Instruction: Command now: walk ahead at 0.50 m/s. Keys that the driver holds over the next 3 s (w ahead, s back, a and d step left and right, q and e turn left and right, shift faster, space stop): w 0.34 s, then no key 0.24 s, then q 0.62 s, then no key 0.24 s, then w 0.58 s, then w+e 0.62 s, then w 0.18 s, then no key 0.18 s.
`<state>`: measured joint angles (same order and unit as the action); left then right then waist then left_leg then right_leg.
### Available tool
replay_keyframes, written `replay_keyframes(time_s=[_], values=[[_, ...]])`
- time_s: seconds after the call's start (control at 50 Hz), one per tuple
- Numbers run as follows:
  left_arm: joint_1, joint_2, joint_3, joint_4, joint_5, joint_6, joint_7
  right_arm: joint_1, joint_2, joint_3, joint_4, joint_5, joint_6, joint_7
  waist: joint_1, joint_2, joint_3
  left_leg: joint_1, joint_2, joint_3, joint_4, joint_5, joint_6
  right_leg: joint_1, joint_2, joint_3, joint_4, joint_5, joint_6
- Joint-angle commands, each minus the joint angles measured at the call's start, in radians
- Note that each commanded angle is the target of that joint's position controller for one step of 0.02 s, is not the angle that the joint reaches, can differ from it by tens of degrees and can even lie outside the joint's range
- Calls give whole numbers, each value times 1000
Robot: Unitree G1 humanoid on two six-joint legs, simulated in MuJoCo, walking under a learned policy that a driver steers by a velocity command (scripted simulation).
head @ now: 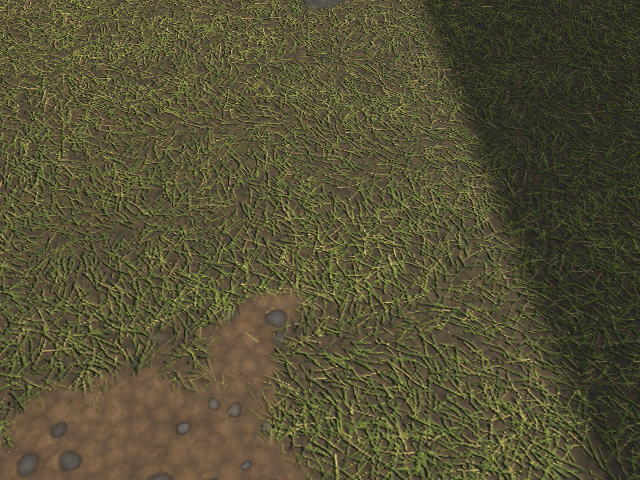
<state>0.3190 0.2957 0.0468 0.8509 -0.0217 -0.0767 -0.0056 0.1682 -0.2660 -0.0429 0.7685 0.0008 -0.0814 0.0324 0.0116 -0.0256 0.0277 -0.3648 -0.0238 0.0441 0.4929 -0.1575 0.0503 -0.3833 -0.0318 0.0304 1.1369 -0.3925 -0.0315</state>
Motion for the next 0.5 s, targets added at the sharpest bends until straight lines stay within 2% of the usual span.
replay_keyframes(time_s=[0.02, 0.06, 0.12, 0.2, 0.26, 0.3, 0.34, 0.36, 0.38, 0.4, 0.42, 0.44, 0.46, 0.48, 0.5], values=[[-15, 88, 28, -78, 8, -7, 5, 44, -103, -26, -32, -10, -14, 0, -10, 123, -61, 227, 257, -337, -306, 31, 177, -237, -105, 45, -6, 103, 4], [-10, 62, 24, -73, 13, 10, 10, 52, -120, -31, -16, -3, -26, -1, 5, 113, -46, 182, 248, -271, -345, 111, 193, -228, -111, 33, -56, 149, 23], [-107, 53, 22, -102, 21, 12, 13, 93, -146, -39, 14, -2, -25, -15, -13, 83, -13, 203, 240, -207, -373, 181, 192, -297, -117, 31, -209, 292, 45], [-237, 25, 11, -130, 16, -1, -2, 146, -162, -41, 46, 8, -14, -27, -58, 84, 14, 227, 206, -123, -379, 176, 154, -259, -83, -1, -449, 473, 45], [-325, 25, 6, -158, 8, -7, -16, 203, -175, -44, 80, 15, -3, -30, -91, 82, 37, 290, 233, -123, -360, 149, 152, -252, -62, -13, -544, 486, 39], [-361, 33, 7, -177, 4, -12, -28, 221, -180, -47, 98, 19, 8, -33, -94, 88, 49, 355, 264, -133, -330, 161, 144, -265, -55, -6, -588, 442, 21], [-357, 51, 11, -183, 5, -17, -37, 215, -190, -53, 108, 22, 17, -37, -75, 98, 43, 407, 290, -144, -286, 217, 129, -239, -45, -8, -620, 370, -4], [-326, 64, 16, -175, 10, -19, -38, 201, -193, -55, 110, 20, 23, -40, -53, 106, 29, 422, 284, -138, -233, 336, 113, -185, -28, -19, -640, 341, -18], [-243, 85, 29, -151, 20, -23, -36, 177, -197, -55, 107, 20, 31, -44, -2, 110, -24, 423, 252, -111, -126, 527, 88, -60, 10, -51, -675, 354, -37], [-109, 129, 50, -107, 32, -26, -30, 179, -176, -47, 103, 14, 36, -47, 55, 91, -123, 383, 191, -74, 49, 613, 51, 144, 19, -64, -693, 460, -65], [40, 202, 65, -80, 52, -27, -21, 189, -127, -25, 72, -11, 33, -51, 92, -30, -285, 190, 119, -33, 339, 327, 0, 451, -163, 117, -624, 798, -126], [57, 250, 72, -64, 48, -17, -24, 358, -9, 11, 95, -13, 20, -41, 23, -291, -417, -174, -55, -47, 681, -449, -69, 771, -394, 485, -652, 907, -310], [75, 162, 52, -71, 28, -9, -26, 328, -122, -16, 124, 4, 9, -39, 75, -156, -444, -210, -30, -198, 787, -508, -69, 722, -366, 512, -695, 857, -294], [-5, 131, 39, -79, 25, -8, -24, 234, -158, -28, 97, 29, 7, -38, 61, -115, -298, -270, 13, -178, 798, -458, -63, 604, -330, 360, -707, 886, -257], [-83, 108, 30, -85, 26, -8, -23, 180, -144, -25, 86, 24, 11, -45, 30, -42, -222, -260, 65, -138, 744, -387, -70, 480, -284, 272, -732, 908, -230]])
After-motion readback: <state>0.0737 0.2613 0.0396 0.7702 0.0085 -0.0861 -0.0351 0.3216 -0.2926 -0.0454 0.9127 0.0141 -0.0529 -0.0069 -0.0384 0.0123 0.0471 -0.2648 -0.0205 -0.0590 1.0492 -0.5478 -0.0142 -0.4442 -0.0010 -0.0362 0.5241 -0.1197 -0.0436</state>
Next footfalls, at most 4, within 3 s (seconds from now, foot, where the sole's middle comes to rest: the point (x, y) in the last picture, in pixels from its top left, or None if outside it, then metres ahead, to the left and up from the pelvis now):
0.40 right None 0.39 -0.16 -0.77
0.94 left None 0.37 0.08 -0.77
1.42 right None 0.45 -0.14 -0.77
1.80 left None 0.41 0.13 -0.77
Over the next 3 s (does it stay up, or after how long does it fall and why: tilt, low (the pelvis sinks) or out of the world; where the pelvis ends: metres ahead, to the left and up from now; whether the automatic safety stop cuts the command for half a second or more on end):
stays up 1.01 0.19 0.01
